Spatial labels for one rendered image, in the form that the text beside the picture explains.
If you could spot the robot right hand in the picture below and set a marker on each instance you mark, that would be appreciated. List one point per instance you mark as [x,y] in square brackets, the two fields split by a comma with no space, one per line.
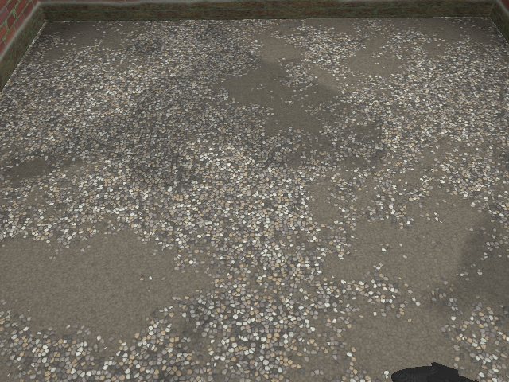
[435,373]

